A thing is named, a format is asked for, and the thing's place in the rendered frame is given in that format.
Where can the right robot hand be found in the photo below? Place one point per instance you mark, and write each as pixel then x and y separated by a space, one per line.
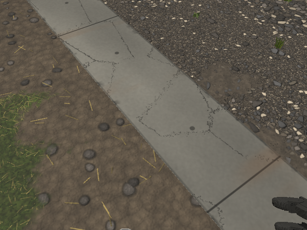
pixel 295 206

